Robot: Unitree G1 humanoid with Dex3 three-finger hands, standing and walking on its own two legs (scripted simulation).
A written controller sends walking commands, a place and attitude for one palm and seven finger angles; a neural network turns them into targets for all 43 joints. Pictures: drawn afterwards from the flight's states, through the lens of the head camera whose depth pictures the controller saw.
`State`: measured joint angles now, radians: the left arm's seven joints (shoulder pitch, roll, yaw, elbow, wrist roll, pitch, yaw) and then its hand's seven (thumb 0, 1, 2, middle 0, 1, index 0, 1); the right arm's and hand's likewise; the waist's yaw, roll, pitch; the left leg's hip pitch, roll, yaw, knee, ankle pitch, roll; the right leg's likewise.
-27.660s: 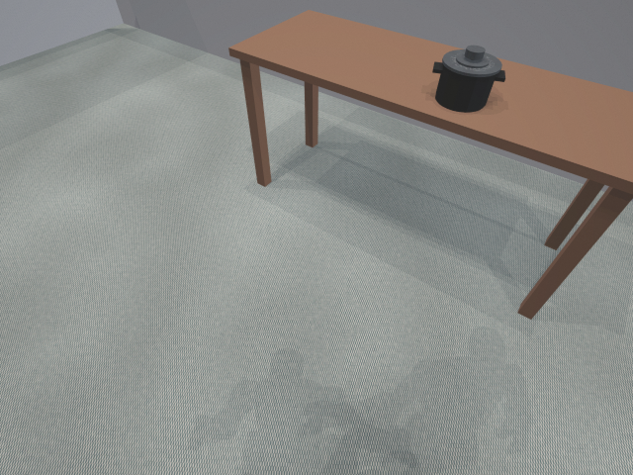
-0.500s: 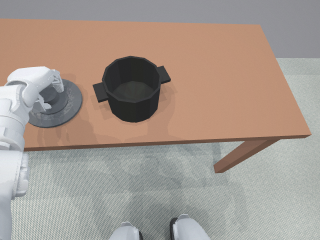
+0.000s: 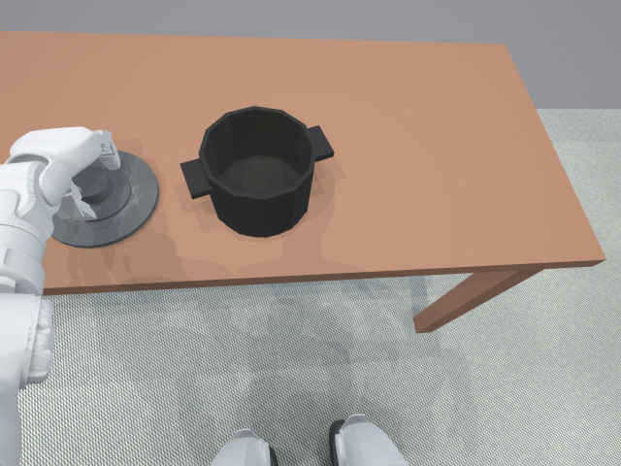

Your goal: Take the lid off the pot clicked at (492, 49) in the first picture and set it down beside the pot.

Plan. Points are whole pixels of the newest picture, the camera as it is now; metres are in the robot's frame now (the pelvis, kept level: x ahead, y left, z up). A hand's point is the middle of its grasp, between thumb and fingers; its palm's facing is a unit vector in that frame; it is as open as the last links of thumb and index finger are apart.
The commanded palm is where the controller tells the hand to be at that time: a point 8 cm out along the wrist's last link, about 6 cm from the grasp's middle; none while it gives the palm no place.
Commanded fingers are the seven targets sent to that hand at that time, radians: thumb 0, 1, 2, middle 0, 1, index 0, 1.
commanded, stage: open the fingers wide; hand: left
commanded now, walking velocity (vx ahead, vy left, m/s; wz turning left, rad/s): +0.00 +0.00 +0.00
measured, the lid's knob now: (91, 185) +0.50 +0.27 -0.02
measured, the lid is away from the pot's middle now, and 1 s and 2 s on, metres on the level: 0.23 0.23 0.23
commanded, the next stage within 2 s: raise the empty hand in 0.26 s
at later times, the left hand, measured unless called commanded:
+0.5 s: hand (73, 191) +0.47 +0.27 +0.01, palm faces -0.45 -0.07 -0.89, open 11.0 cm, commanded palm +0.50 +0.26 +0.07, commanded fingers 0.00 0.02 0.57 -0.32 -0.91 -0.32 -0.91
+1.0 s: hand (60, 157) +0.49 +0.27 +0.06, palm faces -0.43 -0.06 -0.90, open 11.0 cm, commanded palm +0.49 +0.26 +0.13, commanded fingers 0.00 0.02 0.57 -0.32 -0.91 -0.32 -0.91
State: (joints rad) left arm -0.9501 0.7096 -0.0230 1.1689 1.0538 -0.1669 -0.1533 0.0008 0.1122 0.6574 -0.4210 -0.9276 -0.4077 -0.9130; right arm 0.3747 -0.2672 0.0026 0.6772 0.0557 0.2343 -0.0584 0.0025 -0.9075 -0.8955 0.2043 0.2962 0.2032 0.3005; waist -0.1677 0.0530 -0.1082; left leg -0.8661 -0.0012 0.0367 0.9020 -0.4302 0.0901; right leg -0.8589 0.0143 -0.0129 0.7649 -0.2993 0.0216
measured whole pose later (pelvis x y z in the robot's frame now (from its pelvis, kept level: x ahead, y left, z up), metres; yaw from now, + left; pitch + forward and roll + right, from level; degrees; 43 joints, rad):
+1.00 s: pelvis +0.01 +0.00 +0.02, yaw +0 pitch +18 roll -3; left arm -0.94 0.68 -0.05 1.12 1.02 -0.13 -0.20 0.00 0.03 0.57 -0.34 -0.91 -0.33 -0.91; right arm 0.38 -0.27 -0.01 0.69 0.07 0.21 -0.05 0.00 -0.91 -0.90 0.20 0.30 0.20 0.30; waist -0.14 0.05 -0.10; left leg -0.68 -0.01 0.05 0.75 -0.39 0.08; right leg -0.68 0.01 0.00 0.64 -0.27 0.03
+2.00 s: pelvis +0.03 -0.01 +0.04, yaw +1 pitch +12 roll -2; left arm -0.83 0.70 -0.02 0.92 0.95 -0.17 -0.30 0.00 0.03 0.57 -0.34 -0.91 -0.33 -0.91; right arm 0.32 -0.29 -0.02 0.67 0.08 0.21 -0.05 0.01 -0.91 -0.90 0.20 0.30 0.20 0.30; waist -0.09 0.06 -0.06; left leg -0.44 -0.03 0.04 0.54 -0.31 0.07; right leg -0.45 -0.01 0.00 0.47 -0.22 0.03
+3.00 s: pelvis +0.04 -0.05 +0.05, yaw +3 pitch -1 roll -1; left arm -0.06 0.35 0.28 0.08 -0.07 -0.07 0.10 0.01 0.53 0.76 -0.26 -0.55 -0.25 -0.55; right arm 0.18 -0.26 0.02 0.69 0.05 -0.05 -0.05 0.01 -0.91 -0.90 0.20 0.30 0.20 0.30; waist 0.01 0.06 0.03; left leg -0.10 0.00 0.01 0.42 -0.29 0.01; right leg -0.13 0.03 -0.03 0.39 -0.23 -0.02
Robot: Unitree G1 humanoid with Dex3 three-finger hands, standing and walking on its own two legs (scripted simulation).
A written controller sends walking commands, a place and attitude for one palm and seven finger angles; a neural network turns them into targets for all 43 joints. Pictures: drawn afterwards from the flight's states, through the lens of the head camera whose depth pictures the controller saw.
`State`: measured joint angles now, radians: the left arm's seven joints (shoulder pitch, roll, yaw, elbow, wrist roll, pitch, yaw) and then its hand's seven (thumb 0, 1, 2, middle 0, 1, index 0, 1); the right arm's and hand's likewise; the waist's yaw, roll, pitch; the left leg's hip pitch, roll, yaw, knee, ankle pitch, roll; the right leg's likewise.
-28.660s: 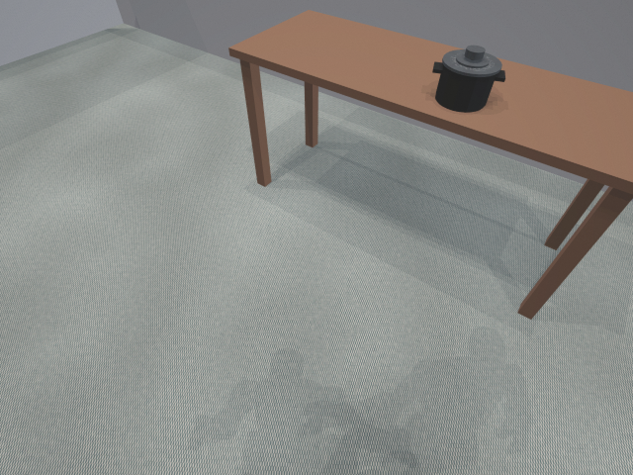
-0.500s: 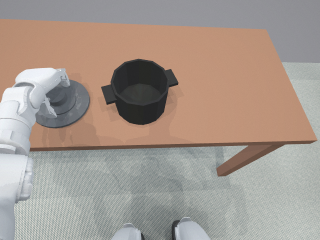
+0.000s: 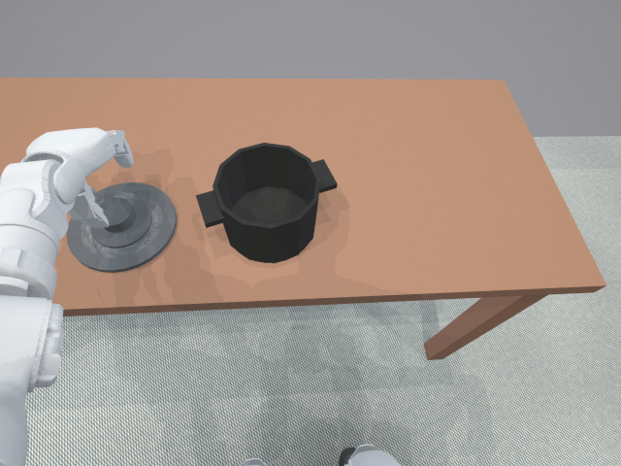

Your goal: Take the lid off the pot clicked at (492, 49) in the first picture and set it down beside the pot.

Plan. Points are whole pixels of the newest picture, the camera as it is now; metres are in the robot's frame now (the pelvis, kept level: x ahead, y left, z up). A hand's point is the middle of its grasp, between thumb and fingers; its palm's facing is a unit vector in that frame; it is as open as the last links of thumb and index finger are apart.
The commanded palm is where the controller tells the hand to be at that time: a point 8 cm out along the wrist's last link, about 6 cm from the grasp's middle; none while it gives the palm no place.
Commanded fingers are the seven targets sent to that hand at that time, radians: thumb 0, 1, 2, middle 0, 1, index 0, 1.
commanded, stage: raise the empty hand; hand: left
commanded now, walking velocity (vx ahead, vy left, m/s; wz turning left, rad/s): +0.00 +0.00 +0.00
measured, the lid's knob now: (116, 214) +0.49 +0.27 -0.04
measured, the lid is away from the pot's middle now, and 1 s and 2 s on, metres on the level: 0.23 0.23 0.23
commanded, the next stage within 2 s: draw the hand back to the body in 0.66 s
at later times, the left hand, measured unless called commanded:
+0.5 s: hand (65, 170) +0.46 +0.27 +0.10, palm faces -0.39 -0.05 -0.92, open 11.0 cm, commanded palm +0.47 +0.26 +0.16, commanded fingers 0.00 0.02 0.57 -0.32 -0.91 -0.32 -0.91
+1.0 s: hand (60, 168) +0.46 +0.27 +0.11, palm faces -0.38 -0.05 -0.92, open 11.0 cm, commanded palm +0.44 +0.27 +0.17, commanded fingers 0.00 0.02 0.57 -0.32 -0.91 -0.32 -0.91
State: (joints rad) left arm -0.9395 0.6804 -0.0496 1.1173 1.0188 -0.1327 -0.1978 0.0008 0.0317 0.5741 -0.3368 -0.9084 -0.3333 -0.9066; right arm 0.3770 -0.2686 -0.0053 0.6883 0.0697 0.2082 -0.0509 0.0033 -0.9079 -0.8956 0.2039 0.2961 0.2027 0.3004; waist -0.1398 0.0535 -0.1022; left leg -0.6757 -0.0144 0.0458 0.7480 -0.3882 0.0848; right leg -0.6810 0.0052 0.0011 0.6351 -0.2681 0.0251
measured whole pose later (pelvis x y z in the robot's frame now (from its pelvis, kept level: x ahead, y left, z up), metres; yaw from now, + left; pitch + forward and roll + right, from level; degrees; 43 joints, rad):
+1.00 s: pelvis +0.01 -0.01 +0.02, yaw +1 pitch +12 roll -2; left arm -0.83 0.70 -0.02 0.92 0.95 -0.17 -0.30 0.00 0.03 0.57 -0.34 -0.91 -0.33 -0.91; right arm 0.32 -0.29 -0.02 0.67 0.08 0.21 -0.05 0.01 -0.91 -0.90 0.20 0.30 0.20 0.30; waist -0.09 0.06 -0.06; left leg -0.44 -0.03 0.04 0.54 -0.31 0.07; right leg -0.45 -0.01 0.00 0.47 -0.22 0.03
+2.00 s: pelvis +0.02 -0.05 +0.03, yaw +2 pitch -1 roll -1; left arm -0.06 0.35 0.28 0.08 -0.07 -0.07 0.10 0.01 0.53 0.76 -0.26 -0.55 -0.25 -0.55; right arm 0.18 -0.26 0.02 0.69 0.05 -0.05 -0.05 0.01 -0.91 -0.90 0.20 0.30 0.20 0.30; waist 0.01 0.06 0.03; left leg -0.10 0.00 0.01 0.42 -0.29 0.01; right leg -0.13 0.03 -0.03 0.39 -0.23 -0.02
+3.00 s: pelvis +0.01 -0.03 +0.03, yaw +3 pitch -4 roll -1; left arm 0.53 0.33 0.29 -0.49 -0.07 -0.09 0.11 0.02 0.89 0.90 -0.21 -0.30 -0.21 -0.30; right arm 0.17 -0.22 0.03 0.64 0.03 -0.12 -0.06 0.01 -0.91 -0.90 0.20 0.30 0.20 0.30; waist 0.06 0.07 0.02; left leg -0.10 -0.02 0.01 0.47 -0.31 0.04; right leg -0.12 0.01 -0.03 0.41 -0.23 0.00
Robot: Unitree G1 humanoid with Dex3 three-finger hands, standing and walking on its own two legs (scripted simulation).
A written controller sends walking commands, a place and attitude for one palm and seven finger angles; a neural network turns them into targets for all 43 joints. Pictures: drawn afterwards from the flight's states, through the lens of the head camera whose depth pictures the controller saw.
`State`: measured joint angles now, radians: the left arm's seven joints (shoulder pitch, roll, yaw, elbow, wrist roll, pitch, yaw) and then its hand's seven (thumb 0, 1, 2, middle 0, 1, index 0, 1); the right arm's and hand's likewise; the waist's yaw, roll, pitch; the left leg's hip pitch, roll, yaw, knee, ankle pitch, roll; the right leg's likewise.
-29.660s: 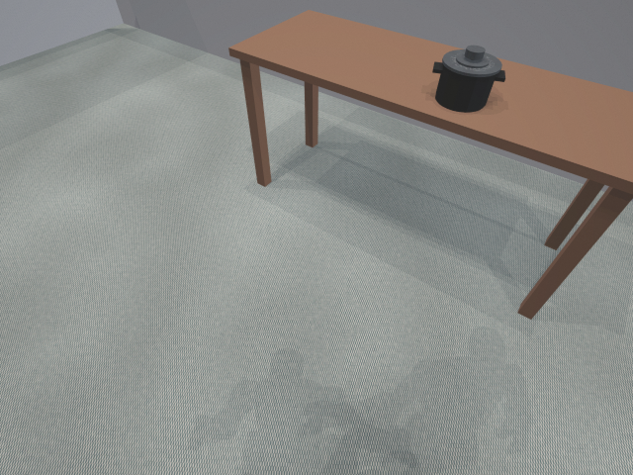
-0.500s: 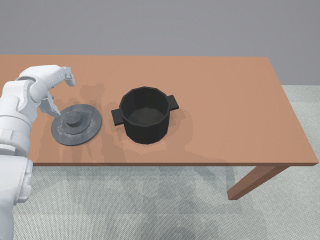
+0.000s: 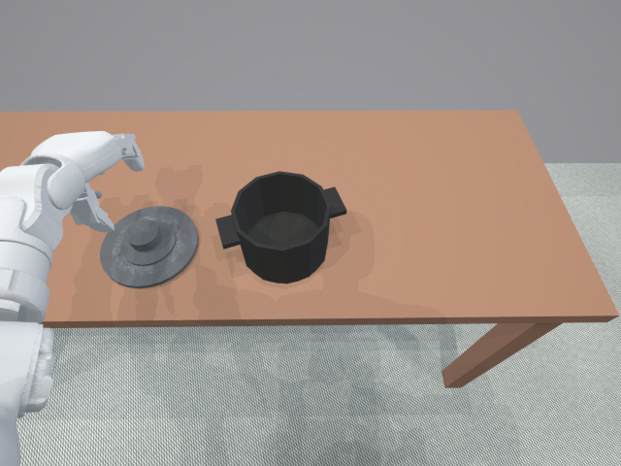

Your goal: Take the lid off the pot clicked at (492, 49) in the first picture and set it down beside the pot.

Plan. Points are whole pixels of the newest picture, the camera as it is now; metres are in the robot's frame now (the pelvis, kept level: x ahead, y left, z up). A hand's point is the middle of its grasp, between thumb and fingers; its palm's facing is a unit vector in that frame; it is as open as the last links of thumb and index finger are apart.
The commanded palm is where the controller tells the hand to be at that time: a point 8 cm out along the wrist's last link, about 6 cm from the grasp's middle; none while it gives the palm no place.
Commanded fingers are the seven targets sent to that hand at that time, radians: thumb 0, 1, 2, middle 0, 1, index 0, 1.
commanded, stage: draw the hand back to the body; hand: left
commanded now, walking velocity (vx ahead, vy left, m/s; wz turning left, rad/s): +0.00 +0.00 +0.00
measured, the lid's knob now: (144, 235) +0.48 +0.27 -0.06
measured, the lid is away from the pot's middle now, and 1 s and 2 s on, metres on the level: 0.23 0.23 0.23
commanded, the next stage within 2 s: none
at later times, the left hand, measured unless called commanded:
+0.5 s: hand (97, 197) +0.40 +0.23 +0.14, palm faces +0.27 -0.91 -0.30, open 10.9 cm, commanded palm +0.34 +0.27 +0.16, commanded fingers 0.00 0.20 0.64 -0.30 -0.79 -0.30 -0.79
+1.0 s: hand (76, 254) +0.31 +0.22 +0.16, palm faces +0.40 -0.87 -0.28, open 8.8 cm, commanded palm +0.26 +0.25 +0.17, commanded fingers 0.00 0.75 0.84 -0.22 -0.41 -0.22 -0.41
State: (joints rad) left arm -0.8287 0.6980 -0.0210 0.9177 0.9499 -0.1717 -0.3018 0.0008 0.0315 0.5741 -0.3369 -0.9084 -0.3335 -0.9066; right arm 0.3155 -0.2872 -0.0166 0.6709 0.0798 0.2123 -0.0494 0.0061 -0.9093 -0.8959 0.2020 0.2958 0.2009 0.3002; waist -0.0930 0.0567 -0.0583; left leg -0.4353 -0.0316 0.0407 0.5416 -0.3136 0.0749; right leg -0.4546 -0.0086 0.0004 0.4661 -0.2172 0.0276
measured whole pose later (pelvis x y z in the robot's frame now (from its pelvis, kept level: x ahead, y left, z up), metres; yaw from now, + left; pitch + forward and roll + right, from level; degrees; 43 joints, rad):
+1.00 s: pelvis +0.01 -0.04 +0.01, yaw +1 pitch -1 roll -1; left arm -0.06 0.35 0.28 0.08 -0.07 -0.07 0.10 0.01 0.53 0.76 -0.26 -0.55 -0.25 -0.55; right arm 0.18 -0.26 0.02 0.69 0.05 -0.05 -0.05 0.01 -0.91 -0.90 0.20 0.30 0.20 0.30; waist 0.01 0.06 0.03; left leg -0.10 0.00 0.01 0.42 -0.29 0.01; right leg -0.13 0.03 -0.03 0.39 -0.23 -0.02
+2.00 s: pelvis -0.01 -0.02 +0.01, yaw +2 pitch -4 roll -1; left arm 0.53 0.33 0.29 -0.49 -0.07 -0.09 0.11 0.02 0.89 0.90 -0.21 -0.30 -0.21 -0.30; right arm 0.17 -0.22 0.03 0.64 0.03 -0.12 -0.06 0.01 -0.91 -0.90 0.20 0.30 0.20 0.30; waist 0.06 0.07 0.02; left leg -0.10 -0.02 0.01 0.47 -0.31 0.04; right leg -0.12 0.01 -0.03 0.41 -0.23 0.00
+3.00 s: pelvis -0.08 +0.00 -0.01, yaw +0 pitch +1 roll -2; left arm 0.62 0.44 0.45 -0.64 -0.03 -0.25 0.15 0.01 0.89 0.90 -0.21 -0.30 -0.21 -0.30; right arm 0.20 -0.18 -0.02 0.54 0.02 -0.08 -0.06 0.01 -0.91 -0.90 0.20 0.30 0.20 0.30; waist -0.01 -0.03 0.06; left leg -0.39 -0.02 0.05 0.65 -0.28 0.08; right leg -0.38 -0.02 0.00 0.70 -0.35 0.01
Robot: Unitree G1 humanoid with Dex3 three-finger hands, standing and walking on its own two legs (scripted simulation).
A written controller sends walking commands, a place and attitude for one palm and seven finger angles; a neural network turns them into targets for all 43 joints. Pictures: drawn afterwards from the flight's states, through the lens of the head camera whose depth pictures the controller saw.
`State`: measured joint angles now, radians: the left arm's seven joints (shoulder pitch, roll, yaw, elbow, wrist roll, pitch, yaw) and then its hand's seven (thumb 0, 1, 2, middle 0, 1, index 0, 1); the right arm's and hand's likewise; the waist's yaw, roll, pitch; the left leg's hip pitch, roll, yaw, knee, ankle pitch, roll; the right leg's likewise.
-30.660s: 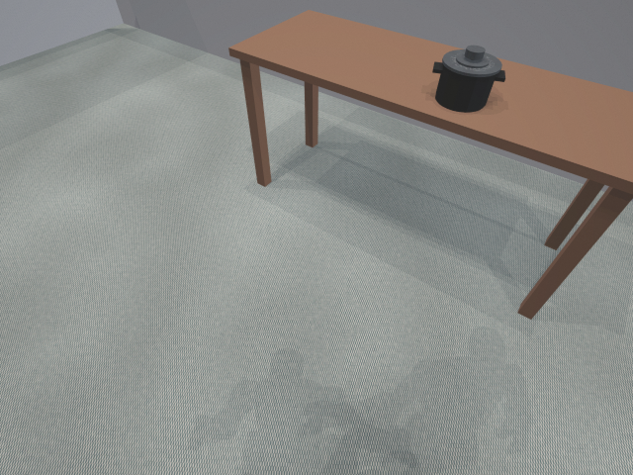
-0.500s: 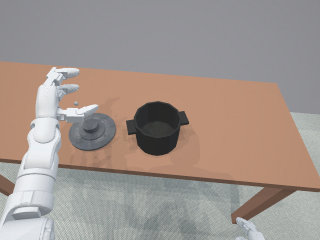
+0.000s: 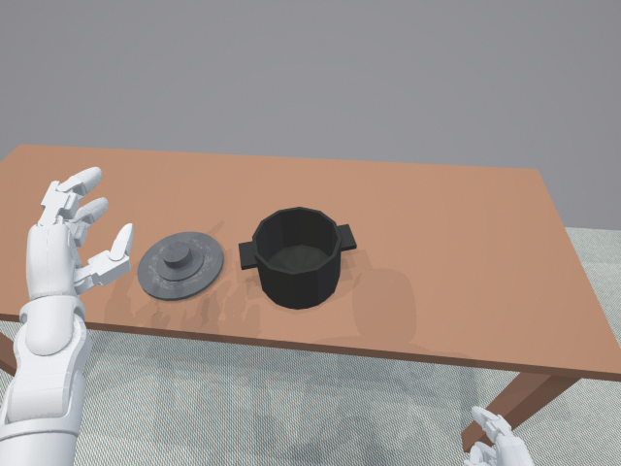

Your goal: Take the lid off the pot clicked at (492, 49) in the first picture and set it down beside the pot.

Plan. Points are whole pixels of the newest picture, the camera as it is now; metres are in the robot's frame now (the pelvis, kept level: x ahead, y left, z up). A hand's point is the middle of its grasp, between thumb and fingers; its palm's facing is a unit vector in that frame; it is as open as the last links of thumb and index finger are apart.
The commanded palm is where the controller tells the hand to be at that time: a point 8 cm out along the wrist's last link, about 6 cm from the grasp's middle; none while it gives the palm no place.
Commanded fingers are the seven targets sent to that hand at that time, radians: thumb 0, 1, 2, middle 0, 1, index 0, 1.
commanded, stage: draw the hand back to the body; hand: left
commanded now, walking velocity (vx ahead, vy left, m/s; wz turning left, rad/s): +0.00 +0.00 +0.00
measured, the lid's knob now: (177, 254) +0.48 +0.30 -0.07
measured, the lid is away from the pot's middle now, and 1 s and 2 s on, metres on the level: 0.23 0.23 0.23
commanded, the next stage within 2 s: step back with the hand held close in 1.02 s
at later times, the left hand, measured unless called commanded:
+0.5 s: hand (79, 318) +0.22 +0.25 +0.15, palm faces +0.41 -0.86 -0.31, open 7.5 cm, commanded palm +0.17 +0.28 +0.17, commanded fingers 0.00 0.90 0.90 -0.20 -0.30 -0.20 -0.30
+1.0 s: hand (30, 371) +0.17 +0.26 +0.16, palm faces +0.41 -0.83 -0.39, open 7.4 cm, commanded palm +0.12 +0.30 +0.17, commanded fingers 0.00 0.90 0.90 -0.20 -0.30 -0.20 -0.30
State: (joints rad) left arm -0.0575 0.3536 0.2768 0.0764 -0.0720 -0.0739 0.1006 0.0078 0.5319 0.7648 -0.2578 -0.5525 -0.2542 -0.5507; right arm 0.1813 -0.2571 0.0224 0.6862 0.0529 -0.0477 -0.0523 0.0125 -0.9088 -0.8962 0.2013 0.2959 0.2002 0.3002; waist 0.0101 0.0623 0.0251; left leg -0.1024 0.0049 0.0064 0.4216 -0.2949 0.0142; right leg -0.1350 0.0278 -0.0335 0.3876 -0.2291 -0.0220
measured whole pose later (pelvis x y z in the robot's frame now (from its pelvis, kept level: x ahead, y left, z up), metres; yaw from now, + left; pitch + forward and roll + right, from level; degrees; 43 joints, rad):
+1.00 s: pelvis -0.01 +0.02 +0.00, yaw +0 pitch -4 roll -1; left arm 0.53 0.33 0.29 -0.49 -0.07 -0.09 0.11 0.02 0.89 0.90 -0.21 -0.30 -0.21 -0.30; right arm 0.17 -0.22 0.03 0.64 0.03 -0.12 -0.06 0.01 -0.91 -0.90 0.20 0.30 0.20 0.30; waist 0.06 0.07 0.02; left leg -0.10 -0.02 0.01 0.47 -0.31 0.04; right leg -0.12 0.01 -0.03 0.41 -0.23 0.00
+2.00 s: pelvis -0.08 +0.04 -0.02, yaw -1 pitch +1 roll -2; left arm 0.62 0.44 0.45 -0.64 -0.03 -0.25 0.15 0.01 0.89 0.90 -0.21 -0.30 -0.21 -0.30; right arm 0.20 -0.18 -0.02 0.54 0.02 -0.08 -0.06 0.01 -0.91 -0.90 0.20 0.30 0.20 0.30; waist -0.01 -0.03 0.06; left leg -0.39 -0.02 0.05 0.65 -0.28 0.08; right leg -0.38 -0.02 0.00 0.70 -0.35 0.01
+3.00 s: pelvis -0.29 +0.02 -0.01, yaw +1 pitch -3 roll -2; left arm 0.56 0.38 0.38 -0.48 -0.03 -0.21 0.14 0.01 0.89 0.90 -0.21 -0.30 -0.21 -0.30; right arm 0.26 -0.17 0.00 0.61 0.03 -0.11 -0.05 0.01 -0.91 -0.90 0.20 0.30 0.20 0.30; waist -0.03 -0.01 -0.02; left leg -0.31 -0.01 0.00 0.60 -0.25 0.05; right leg -0.34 0.02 0.00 0.73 -0.39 0.03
